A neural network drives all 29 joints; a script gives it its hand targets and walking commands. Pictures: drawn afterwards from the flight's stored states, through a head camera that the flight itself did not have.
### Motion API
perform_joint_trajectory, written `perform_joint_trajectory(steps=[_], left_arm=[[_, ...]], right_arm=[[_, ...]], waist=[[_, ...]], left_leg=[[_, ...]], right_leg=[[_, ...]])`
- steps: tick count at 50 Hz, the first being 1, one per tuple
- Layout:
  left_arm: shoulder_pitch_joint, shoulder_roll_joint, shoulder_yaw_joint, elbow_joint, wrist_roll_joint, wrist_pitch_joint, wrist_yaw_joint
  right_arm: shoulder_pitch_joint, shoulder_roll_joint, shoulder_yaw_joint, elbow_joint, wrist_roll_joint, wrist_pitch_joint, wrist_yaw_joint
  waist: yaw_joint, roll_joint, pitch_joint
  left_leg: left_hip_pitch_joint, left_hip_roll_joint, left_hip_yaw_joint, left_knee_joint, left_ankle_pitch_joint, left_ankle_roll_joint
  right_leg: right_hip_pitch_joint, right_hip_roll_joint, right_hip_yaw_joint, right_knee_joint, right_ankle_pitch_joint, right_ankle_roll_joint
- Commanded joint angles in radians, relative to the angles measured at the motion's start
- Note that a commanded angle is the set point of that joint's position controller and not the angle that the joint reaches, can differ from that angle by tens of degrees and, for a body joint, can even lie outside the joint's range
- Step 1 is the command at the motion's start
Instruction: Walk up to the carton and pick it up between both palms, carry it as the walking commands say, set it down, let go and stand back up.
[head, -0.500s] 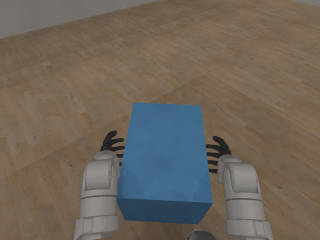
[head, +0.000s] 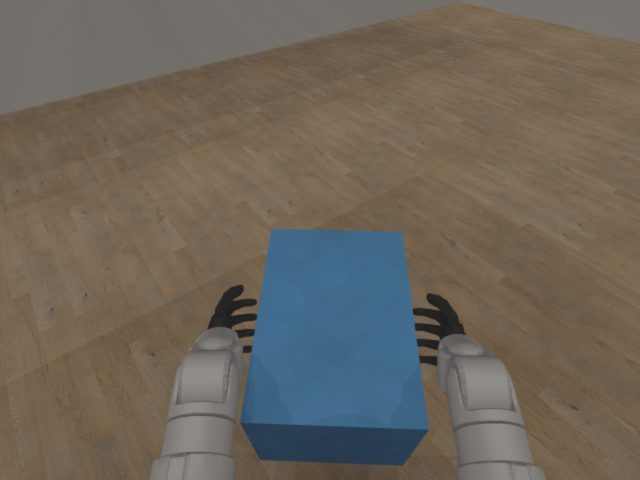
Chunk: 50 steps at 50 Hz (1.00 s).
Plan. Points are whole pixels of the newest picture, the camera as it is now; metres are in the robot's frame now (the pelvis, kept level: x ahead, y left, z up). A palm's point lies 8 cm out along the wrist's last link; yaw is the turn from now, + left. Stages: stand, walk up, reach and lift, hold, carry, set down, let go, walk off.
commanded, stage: carry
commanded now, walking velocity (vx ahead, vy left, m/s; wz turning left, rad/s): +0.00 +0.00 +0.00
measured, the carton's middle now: (333, 341) +0.33 +0.00 -0.04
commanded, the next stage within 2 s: hold in 1.04 s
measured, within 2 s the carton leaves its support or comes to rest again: neither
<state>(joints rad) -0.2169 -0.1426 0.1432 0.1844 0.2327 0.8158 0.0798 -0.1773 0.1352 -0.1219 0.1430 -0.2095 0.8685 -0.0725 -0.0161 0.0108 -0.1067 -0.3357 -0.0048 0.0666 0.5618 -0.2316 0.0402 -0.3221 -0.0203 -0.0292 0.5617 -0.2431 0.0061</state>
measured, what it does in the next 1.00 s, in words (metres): stands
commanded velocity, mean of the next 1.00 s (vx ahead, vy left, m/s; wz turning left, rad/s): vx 0.00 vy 0.00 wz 0.00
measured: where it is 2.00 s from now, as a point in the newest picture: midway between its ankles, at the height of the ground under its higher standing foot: outside the picture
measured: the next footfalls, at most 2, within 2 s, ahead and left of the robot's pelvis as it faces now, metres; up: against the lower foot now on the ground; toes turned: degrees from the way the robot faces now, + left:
none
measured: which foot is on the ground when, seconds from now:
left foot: down 0.00-1.00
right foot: down 0.00-1.00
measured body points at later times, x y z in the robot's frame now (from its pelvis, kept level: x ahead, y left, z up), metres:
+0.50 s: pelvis +0.00 +0.01 +0.00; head -0.02 +0.01 +0.45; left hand +0.29 +0.16 +0.02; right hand +0.28 -0.14 +0.02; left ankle +0.04 +0.09 -0.73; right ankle +0.03 -0.12 -0.73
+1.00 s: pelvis +0.00 +0.00 +0.00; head -0.01 +0.00 +0.45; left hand +0.30 +0.15 +0.03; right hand +0.29 -0.14 +0.02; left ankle +0.04 +0.09 -0.73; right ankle +0.03 -0.12 -0.73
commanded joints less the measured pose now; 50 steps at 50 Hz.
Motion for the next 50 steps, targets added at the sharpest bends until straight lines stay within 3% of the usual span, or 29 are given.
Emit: perform_joint_trajectory(steps=[1,3,5,8,9,10,15,16,17,20,22,23,24,27,30,32,33,34,35,36,37,39,41,43,45,47,48,49,50], left_arm=[[-0.452,-0.816,-0.442,-0.085,-0.258,-0.073,-0.228],[-0.454,-0.805,-0.440,-0.090,-0.254,-0.087,-0.222],[-0.436,-0.813,-0.465,-0.119,-0.276,-0.091,-0.219],[-0.412,-0.811,-0.441,-0.057,-0.253,-0.105,-0.220],[-0.417,-0.814,-0.457,-0.110,-0.272,-0.106,-0.217],[-0.438,-0.806,-0.458,-0.110,-0.271,-0.112,-0.216],[-0.409,-0.815,-0.502,-0.161,-0.301,-0.094,-0.213],[-0.401,-0.802,-0.468,-0.108,-0.271,-0.102,-0.213],[-0.416,-0.798,-0.474,-0.126,-0.277,-0.104,-0.215],[-0.407,-0.816,-0.507,-0.137,-0.299,-0.097,-0.216],[-0.418,-0.798,-0.457,-0.065,-0.258,-0.115,-0.219],[-0.426,-0.817,-0.522,-0.181,-0.310,-0.103,-0.216],[-0.424,-0.799,-0.488,-0.132,-0.282,-0.108,-0.213],[-0.429,-0.812,-0.503,-0.155,-0.293,-0.110,-0.213],[-0.404,-0.794,-0.472,-0.104,-0.265,-0.110,-0.212],[-0.393,-0.803,-0.509,-0.157,-0.294,-0.103,-0.209],[-0.407,-0.804,-0.486,-0.130,-0.280,-0.112,-0.211],[-0.435,-0.790,-0.507,-0.179,-0.296,-0.106,-0.212],[-0.415,-0.783,-0.479,-0.126,-0.272,-0.106,-0.211],[-0.393,-0.793,-0.491,-0.123,-0.276,-0.101,-0.211],[-0.389,-0.793,-0.501,-0.153,-0.286,-0.104,-0.211],[-0.394,-0.793,-0.455,-0.070,-0.255,-0.112,-0.213],[-0.427,-0.815,-0.507,-0.172,-0.303,-0.104,-0.213],[-0.420,-0.806,-0.472,-0.109,-0.272,-0.109,-0.212],[-0.424,-0.819,-0.518,-0.195,-0.312,-0.096,-0.211],[-0.399,-0.794,-0.460,-0.089,-0.261,-0.102,-0.210],[-0.387,-0.805,-0.475,-0.111,-0.274,-0.099,-0.211],[-0.400,-0.787,-0.457,-0.086,-0.252,-0.109,-0.211],[-0.404,-0.787,-0.472,-0.117,-0.269,-0.111,-0.212]], right_arm=[[-0.574,0.784,0.485,-0.162,0.278,-0.133,0.220],[-0.527,0.785,0.462,-0.120,0.265,-0.144,0.219],[-0.546,0.786,0.497,-0.184,0.290,-0.155,0.215],[-0.550,0.761,0.475,-0.170,0.264,-0.174,0.209],[-0.554,0.770,0.504,-0.204,0.285,-0.171,0.207],[-0.519,0.770,0.484,-0.164,0.272,-0.173,0.207],[-0.503,0.772,0.528,-0.241,0.298,-0.160,0.201],[-0.488,0.759,0.483,-0.168,0.261,-0.163,0.201],[-0.477,0.760,0.488,-0.170,0.266,-0.163,0.204],[-0.482,0.764,0.507,-0.210,0.278,-0.161,0.201],[-0.480,0.748,0.455,-0.121,0.240,-0.177,0.205],[-0.504,0.765,0.520,-0.244,0.293,-0.167,0.203],[-0.473,0.762,0.482,-0.165,0.267,-0.170,0.203],[-0.503,0.766,0.500,-0.199,0.282,-0.174,0.206],[-0.491,0.745,0.475,-0.169,0.258,-0.173,0.204],[-0.469,0.755,0.514,-0.221,0.286,-0.169,0.202],[-0.476,0.740,0.483,-0.189,0.262,-0.175,0.201],[-0.450,0.754,0.495,-0.183,0.268,-0.165,0.202],[-0.437,0.749,0.465,-0.139,0.244,-0.166,0.201],[-0.462,0.751,0.486,-0.174,0.261,-0.166,0.203],[-0.474,0.763,0.513,-0.213,0.285,-0.170,0.201],[-0.479,0.739,0.466,-0.154,0.247,-0.178,0.202],[-0.500,0.768,0.521,-0.228,0.293,-0.166,0.203],[-0.486,0.761,0.481,-0.161,0.262,-0.169,0.203],[-0.492,0.773,0.529,-0.248,0.304,-0.159,0.202],[-0.454,0.741,0.463,-0.147,0.250,-0.162,0.202],[-0.484,0.751,0.495,-0.203,0.274,-0.165,0.201],[-0.465,0.746,0.464,-0.128,0.250,-0.171,0.205],[-0.460,0.742,0.475,-0.158,0.260,-0.173,0.206]], waist=[[0.004,-0.006,-0.252],[0.006,0.025,-0.263],[0.006,0.010,-0.297],[0.007,-0.009,-0.299],[0.008,-0.026,-0.307],[0.008,-0.012,-0.293],[0.008,-0.016,-0.327],[0.009,-0.033,-0.333],[0.009,-0.007,-0.314],[0.008,-0.008,-0.300],[0.011,0.013,-0.290],[0.012,0.025,-0.282],[0.012,0.036,-0.300],[0.013,0.028,-0.295],[0.011,0.004,-0.275],[0.012,0.008,-0.319],[0.012,0.015,-0.324],[0.012,0.001,-0.310],[0.012,-0.018,-0.297],[0.012,0.002,-0.296],[0.013,-0.025,-0.320],[0.014,-0.008,-0.298],[0.014,-0.026,-0.285],[0.013,-0.020,-0.284],[0.014,0.000,-0.304],[0.015,-0.006,-0.290],[0.014,-0.002,-0.283],[0.014,0.031,-0.290],[0.015,0.024,-0.280]], left_leg=[[0.064,0.116,-0.130,-0.108,-0.005,0.016],[0.064,0.122,-0.142,-0.120,0.013,0.017],[0.082,0.119,-0.131,-0.095,0.039,0.017],[0.079,0.123,-0.141,-0.091,0.039,0.024],[0.087,0.123,-0.137,-0.082,0.055,0.022],[0.080,0.121,-0.136,-0.094,0.044,0.021],[0.115,0.131,-0.136,-0.085,0.096,0.024],[0.114,0.136,-0.134,-0.084,0.123,0.024],[0.105,0.134,-0.134,-0.085,0.108,0.022],[0.108,0.132,-0.138,-0.096,0.116,0.022],[0.107,0.139,-0.145,-0.104,0.094,0.023],[0.106,0.145,-0.153,-0.116,0.111,0.022],[0.111,0.147,-0.151,-0.121,0.112,0.022],[0.119,0.151,-0.151,-0.113,0.146,0.022],[0.103,0.142,-0.143,-0.111,0.124,0.020],[0.136,0.143,-0.142,-0.095,0.171,0.023],[0.139,0.142,-0.143,-0.093,0.177,0.022],[0.122,0.143,-0.140,-0.093,0.171,0.022],[0.119,0.139,-0.139,-0.090,0.165,0.023],[0.128,0.136,-0.132,-0.085,0.160,0.021],[0.136,0.138,-0.138,-0.089,0.180,0.024],[0.117,0.140,-0.141,-0.091,0.167,0.022],[0.100,0.137,-0.142,-0.096,0.128,0.022],[0.099,0.135,-0.143,-0.097,0.147,0.019],[0.126,0.132,-0.128,-0.076,0.187,0.021],[0.125,0.132,-0.125,-0.083,0.166,0.018],[0.117,0.131,-0.136,-0.093,0.136,0.020],[0.116,0.136,-0.137,-0.102,0.141,0.018],[0.112,0.132,-0.133,-0.091,0.144,0.015]], right_leg=[[0.054,-0.111,0.109,-0.115,-0.004,-0.039],[0.051,-0.101,0.093,-0.094,-0.003,-0.039],[0.080,-0.106,0.101,-0.097,0.036,-0.043],[0.066,-0.102,0.103,-0.098,0.019,-0.042],[0.075,-0.108,0.102,-0.101,0.045,-0.042],[0.067,-0.107,0.100,-0.099,0.026,-0.043],[0.089,-0.110,0.098,-0.096,0.068,-0.045],[0.095,-0.105,0.091,-0.082,0.077,-0.038],[0.082,-0.113,0.099,-0.087,0.077,-0.041],[0.077,-0.099,0.087,-0.084,0.064,-0.039],[0.059,-0.103,0.092,-0.083,0.034,-0.040],[0.062,-0.096,0.081,-0.078,0.031,-0.034],[0.066,-0.091,0.071,-0.070,0.022,-0.032],[0.056,-0.088,0.070,-0.071,0.030,-0.028],[0.053,-0.091,0.069,-0.078,0.032,-0.027],[0.073,-0.098,0.080,-0.067,0.066,-0.034],[0.069,-0.094,0.077,-0.066,0.062,-0.029],[0.079,-0.098,0.078,-0.069,0.077,-0.032],[0.072,-0.102,0.081,-0.077,0.082,-0.032],[0.065,-0.106,0.086,-0.080,0.083,-0.032],[0.078,-0.105,0.087,-0.066,0.088,-0.034],[0.071,-0.098,0.078,-0.071,0.058,-0.029],[0.080,-0.097,0.082,-0.082,0.059,-0.030],[0.088,-0.103,0.084,-0.080,0.077,-0.033],[0.091,-0.111,0.092,-0.076,0.127,-0.036],[0.072,-0.107,0.087,-0.077,0.090,-0.036],[0.069,-0.103,0.088,-0.082,0.061,-0.035],[0.076,-0.105,0.084,-0.081,0.053,-0.035],[0.069,-0.104,0.089,-0.079,0.070,-0.036]])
